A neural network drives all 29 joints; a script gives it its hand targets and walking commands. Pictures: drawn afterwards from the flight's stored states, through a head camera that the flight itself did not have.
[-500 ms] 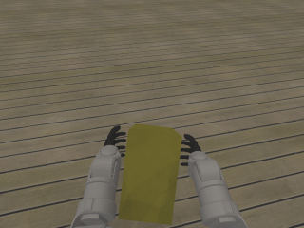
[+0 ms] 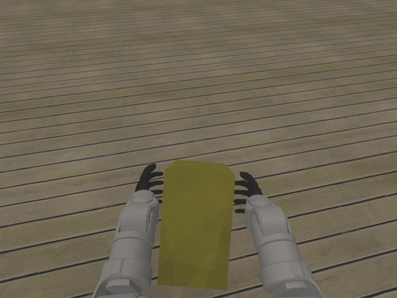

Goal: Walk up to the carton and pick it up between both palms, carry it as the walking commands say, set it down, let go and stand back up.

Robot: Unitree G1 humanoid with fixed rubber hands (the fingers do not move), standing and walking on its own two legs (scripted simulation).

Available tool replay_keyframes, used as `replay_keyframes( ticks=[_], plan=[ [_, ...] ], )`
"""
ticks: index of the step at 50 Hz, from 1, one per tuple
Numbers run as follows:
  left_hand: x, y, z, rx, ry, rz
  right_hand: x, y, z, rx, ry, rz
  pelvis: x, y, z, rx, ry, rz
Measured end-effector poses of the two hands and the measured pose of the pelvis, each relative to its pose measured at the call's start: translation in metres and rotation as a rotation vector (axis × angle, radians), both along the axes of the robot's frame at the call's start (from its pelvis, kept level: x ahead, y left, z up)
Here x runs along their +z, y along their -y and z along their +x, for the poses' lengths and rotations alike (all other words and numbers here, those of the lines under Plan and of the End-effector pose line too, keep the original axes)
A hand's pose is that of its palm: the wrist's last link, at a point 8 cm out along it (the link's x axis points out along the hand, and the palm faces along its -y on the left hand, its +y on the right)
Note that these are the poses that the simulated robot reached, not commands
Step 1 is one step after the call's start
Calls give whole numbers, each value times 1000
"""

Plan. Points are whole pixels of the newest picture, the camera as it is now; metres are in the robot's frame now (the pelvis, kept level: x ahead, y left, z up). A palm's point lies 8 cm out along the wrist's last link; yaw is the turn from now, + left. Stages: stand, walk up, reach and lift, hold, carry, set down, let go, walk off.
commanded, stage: carry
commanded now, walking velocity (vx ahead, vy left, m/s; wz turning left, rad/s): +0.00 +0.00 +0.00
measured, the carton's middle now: (196, 212) +0.35 +0.01 -0.10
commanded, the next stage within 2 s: none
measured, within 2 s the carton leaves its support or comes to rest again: neither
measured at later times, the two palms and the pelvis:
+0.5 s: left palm (136, 188) +0.32 +0.13 +0.07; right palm (254, 193) +0.31 -0.11 +0.06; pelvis +0.01 +0.02 +0.01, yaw -1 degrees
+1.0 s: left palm (134, 135) +0.50 +0.17 +0.05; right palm (226, 135) +0.49 -0.07 +0.06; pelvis +0.20 +0.05 +0.01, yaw -2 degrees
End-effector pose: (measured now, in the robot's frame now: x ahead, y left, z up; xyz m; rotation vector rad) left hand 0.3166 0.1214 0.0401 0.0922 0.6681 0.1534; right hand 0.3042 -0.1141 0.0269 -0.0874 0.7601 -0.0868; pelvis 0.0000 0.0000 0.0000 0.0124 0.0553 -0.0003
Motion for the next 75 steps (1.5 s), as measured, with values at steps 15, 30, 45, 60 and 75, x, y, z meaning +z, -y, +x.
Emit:
replay_keyframes(
  ticks=[15, 30, 45, 60, 75],
  plan=[
    [2, -4, -7, -7, 1, -26, 5, -3, -5, -7, 18, 1, 0, -4, -4, -7, -3, -10],
    [36, -16, 36, -44, -1, -24, 44, -11, 31, -36, 55, 26, 15, -20, 44, -34, -3, -62],
    [23, -31, 138, -7, -42, -65, 41, -29, 152, -50, 34, -32, 3, -32, 160, 16, 30, -30],
    [8, -40, 256, -12, -50, -45, 15, -36, 266, -32, 14, -4, 4, -40, 270, -4, 34, -17],
    [14, -59, 328, -23, -53, -66, 32, -54, 340, 8, 1, -58, 20, -53, 352, 15, -14, -49]
  ],
)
